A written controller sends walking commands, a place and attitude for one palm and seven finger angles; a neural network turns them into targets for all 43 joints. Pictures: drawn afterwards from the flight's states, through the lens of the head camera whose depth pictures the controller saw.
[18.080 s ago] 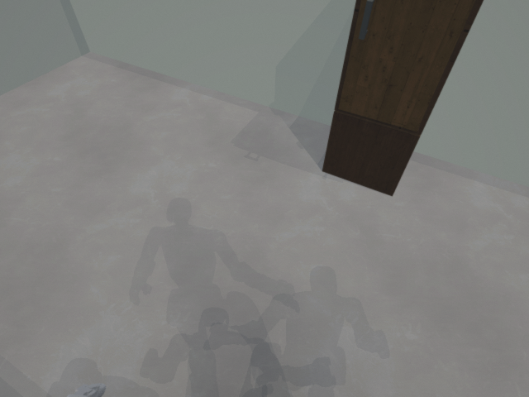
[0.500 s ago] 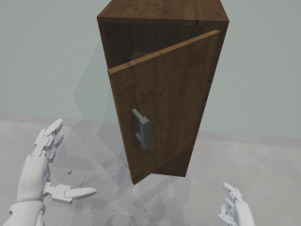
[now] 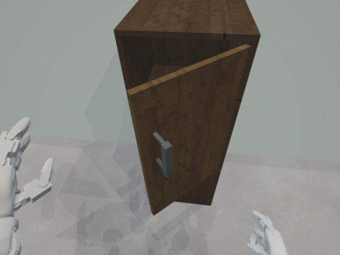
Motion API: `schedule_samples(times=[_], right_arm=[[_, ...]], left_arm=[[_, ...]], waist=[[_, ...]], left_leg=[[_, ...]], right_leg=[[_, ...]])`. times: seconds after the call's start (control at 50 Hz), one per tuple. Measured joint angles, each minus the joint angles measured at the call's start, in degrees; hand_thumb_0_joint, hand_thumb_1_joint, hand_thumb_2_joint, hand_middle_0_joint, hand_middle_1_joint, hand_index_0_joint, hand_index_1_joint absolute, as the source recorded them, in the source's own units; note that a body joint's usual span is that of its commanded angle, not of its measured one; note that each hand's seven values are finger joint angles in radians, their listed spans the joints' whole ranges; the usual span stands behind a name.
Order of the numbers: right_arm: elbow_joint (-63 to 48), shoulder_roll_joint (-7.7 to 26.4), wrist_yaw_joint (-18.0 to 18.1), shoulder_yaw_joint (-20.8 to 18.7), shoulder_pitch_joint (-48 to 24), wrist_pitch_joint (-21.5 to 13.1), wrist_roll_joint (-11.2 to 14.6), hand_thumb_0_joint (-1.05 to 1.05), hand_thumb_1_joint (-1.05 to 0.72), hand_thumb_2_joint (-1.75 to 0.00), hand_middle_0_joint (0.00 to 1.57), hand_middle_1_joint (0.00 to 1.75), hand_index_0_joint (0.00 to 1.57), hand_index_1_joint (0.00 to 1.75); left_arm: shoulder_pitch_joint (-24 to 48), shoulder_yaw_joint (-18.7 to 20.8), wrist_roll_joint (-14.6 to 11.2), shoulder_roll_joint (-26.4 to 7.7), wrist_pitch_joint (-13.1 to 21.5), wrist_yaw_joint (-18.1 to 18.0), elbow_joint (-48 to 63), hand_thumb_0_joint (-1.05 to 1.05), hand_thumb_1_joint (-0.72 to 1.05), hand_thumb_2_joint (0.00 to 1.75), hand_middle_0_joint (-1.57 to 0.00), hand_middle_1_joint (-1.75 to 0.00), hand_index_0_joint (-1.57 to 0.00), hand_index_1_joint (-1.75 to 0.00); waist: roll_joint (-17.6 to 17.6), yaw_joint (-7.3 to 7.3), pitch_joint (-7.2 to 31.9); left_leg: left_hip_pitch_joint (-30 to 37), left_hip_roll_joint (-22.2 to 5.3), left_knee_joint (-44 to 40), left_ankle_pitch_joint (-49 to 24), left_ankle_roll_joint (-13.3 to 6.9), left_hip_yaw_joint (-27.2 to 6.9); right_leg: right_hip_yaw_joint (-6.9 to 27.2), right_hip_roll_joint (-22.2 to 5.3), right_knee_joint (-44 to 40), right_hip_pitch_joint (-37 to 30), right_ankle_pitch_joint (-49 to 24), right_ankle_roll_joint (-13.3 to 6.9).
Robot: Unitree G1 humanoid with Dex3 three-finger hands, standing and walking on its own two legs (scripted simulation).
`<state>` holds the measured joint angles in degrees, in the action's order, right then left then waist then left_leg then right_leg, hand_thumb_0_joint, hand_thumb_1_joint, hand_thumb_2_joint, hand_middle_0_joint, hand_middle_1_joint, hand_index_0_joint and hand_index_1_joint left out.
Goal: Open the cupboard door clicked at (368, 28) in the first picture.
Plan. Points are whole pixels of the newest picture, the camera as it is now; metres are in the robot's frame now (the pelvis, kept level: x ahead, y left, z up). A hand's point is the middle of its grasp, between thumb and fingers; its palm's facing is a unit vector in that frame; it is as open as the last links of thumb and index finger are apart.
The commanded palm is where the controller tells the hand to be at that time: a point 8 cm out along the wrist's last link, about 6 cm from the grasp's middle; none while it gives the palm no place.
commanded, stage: draw the hand back to the body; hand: left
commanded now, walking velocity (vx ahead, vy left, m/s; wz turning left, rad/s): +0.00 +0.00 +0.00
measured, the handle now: (162, 155) +0.34 +0.08 +0.05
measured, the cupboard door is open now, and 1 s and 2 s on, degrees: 43 43 43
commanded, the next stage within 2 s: step back with the hand held close in 0.38 s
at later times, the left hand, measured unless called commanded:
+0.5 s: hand (44, 183) +0.18 +0.26 +0.15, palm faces +0.47 -0.78 -0.41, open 7.4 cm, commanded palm +0.13 +0.29 +0.17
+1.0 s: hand (23, 204) +0.14 +0.27 +0.15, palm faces +0.39 -0.74 -0.54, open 7.4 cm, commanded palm +0.08 +0.30 +0.17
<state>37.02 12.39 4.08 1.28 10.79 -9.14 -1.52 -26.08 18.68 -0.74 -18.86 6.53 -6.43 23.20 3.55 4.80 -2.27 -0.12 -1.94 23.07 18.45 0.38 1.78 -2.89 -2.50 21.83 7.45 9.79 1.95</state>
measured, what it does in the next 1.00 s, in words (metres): shifts its weight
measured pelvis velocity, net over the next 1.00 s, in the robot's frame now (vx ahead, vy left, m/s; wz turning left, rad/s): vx -0.07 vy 0.01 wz -0.02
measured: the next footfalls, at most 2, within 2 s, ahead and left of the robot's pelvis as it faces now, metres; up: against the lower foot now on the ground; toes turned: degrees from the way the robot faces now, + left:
right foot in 1.80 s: -0.07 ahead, -0.13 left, +0.00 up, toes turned +8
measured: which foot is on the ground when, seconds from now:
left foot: down 0.00-1.00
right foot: down 0.00-1.00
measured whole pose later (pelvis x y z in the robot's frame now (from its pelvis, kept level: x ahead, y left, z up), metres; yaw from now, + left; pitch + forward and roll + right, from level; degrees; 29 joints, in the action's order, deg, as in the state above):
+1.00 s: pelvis -0.07 +0.01 -0.01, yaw -1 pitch +0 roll +1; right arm 31.0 12.9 4.8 -0.6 10.3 -3.2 -0.5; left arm -30.7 26.0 -0.1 -24.0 11.7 -7.4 28.8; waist -0.9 0.8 -4.1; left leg -15.5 -0.1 32.3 16.8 -1.1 3.8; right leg -0.1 -4.2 28.2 22.2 5.8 2.6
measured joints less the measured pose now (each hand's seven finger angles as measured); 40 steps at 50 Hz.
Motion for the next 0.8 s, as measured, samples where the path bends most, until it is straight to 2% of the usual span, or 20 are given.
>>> schedule_samples(times=[0.1,0.2,0.54,0.64,0.72,0.8], right_arm=[[0.3,0.2,-0.1,-0.3,-0.2,0.4,0.0,0.02,-0.90,-0.90,0.21,0.30,0.20,0.30],[0.5,0.4,-0.2,-0.5,-0.1,0.5,0.0,0.02,-0.90,-0.90,0.21,0.30,0.20,0.30],[0.6,0.2,0.4,-0.5,0.1,0.3,0.2,0.02,-0.90,-0.90,0.21,0.30,0.20,0.30],[-2.0,0.3,-0.1,0.2,-1.6,3.0,0.3,0.02,-0.90,-0.90,0.21,0.30,0.20,0.30],[-3.9,0.9,0.0,-0.7,-2.2,4.5,0.3,0.02,-0.90,-0.90,0.21,0.30,0.20,0.30],[-4.9,1.1,0.4,-1.7,-2.3,5.9,0.6,0.02,-0.90,-0.90,0.21,0.30,0.20,0.30]], left_arm=[[1.1,1.8,-0.3,0.0,0.2,-0.2,-0.5,0.00,0.75,0.84,-0.20,-0.30,-0.20,-0.30],[1.0,0.9,-0.3,0.8,-0.1,0.0,-0.7,0.01,0.84,0.88,-0.20,-0.30,-0.20,-0.30],[1.6,1.1,-0.1,0.4,0.4,0.1,-1.7,0.01,0.89,0.90,-0.21,-0.30,-0.21,-0.30],[1.4,5.2,-0.2,-1.3,3.7,0.1,-1.5,0.01,0.89,0.90,-0.21,-0.30,-0.21,-0.30],[-1.9,4.6,-0.1,-2.1,3.9,0.4,1.3,0.01,0.90,0.90,-0.20,-0.30,-0.21,-0.30],[-4.6,4.4,0.0,-3.7,4.0,0.6,3.6,0.01,0.89,0.90,-0.21,-0.30,-0.21,-0.30]], waist=[[0.0,0.12,-0.2],[0.0,0.03,-0.5],[-0.1,-0.17,-0.9],[-0.6,-2.35,-0.5],[-1.2,-3.60,-0.8],[-2.1,-4.26,-1.1]], left_leg=[[0.4,-0.1,-0.6,-0.3,0.1,0.0],[0.4,-0.1,-0.9,-0.6,0.1,0.0],[0.0,-0.8,-0.5,-0.9,0.5,0.0],[-5.2,-0.8,1.7,-1.0,0.3,0.1],[-8.1,0.0,2.7,-1.3,-0.1,1.0],[-10.2,0.8,4.0,-1.5,-0.6,1.7]], right_leg=[[0.0,0.1,-0.5,-0.4,-0.3,-0.1],[0.0,0.2,-0.8,-0.3,-0.6,-0.2],[-0.1,0.8,-1.2,-0.3,-1.3,-0.7],[0.1,0.8,-0.8,4.2,-2.4,-0.6],[1.2,0.1,0.4,7.6,-3.0,-0.1],[2.1,-0.6,2.2,10.1,-3.2,0.3]])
